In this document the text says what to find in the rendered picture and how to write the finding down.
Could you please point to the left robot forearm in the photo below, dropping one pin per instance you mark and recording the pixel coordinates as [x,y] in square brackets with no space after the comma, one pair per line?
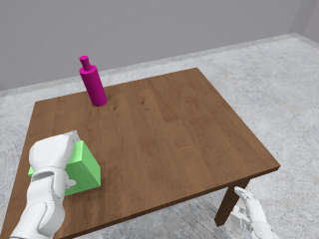
[44,213]

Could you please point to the table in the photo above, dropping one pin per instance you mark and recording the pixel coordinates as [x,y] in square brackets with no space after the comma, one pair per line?
[159,141]

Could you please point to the robot left hand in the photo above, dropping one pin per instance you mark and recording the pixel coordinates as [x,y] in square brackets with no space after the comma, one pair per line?
[54,151]

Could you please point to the sponge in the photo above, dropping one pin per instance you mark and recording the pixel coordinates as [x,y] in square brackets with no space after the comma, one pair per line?
[82,167]

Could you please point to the right robot forearm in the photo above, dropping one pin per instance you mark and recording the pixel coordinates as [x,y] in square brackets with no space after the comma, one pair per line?
[261,230]

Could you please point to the robot right hand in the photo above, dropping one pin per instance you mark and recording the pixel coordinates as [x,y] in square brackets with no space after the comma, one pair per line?
[253,212]

